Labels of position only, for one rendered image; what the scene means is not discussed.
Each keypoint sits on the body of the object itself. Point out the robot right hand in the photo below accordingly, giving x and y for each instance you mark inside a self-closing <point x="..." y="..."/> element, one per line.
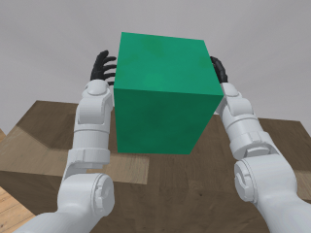
<point x="219" y="69"/>

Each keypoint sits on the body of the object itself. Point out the robot left forearm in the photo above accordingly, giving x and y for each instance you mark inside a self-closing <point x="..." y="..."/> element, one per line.
<point x="91" y="130"/>

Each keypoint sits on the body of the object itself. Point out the pedestal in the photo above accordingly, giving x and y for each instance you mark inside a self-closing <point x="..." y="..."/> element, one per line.
<point x="154" y="192"/>

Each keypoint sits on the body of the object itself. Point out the robot right forearm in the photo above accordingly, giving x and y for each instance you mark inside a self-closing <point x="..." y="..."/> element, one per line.
<point x="247" y="138"/>

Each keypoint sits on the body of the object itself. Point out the carton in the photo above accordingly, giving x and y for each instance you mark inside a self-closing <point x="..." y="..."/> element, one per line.
<point x="165" y="92"/>

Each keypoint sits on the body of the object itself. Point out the robot left hand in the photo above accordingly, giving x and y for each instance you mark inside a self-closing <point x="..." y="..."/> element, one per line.
<point x="98" y="70"/>

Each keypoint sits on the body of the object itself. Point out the right robot upper arm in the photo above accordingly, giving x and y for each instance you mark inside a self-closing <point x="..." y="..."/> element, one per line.
<point x="267" y="181"/>

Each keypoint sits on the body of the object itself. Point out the left robot upper arm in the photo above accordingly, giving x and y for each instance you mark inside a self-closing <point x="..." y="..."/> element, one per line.
<point x="83" y="199"/>

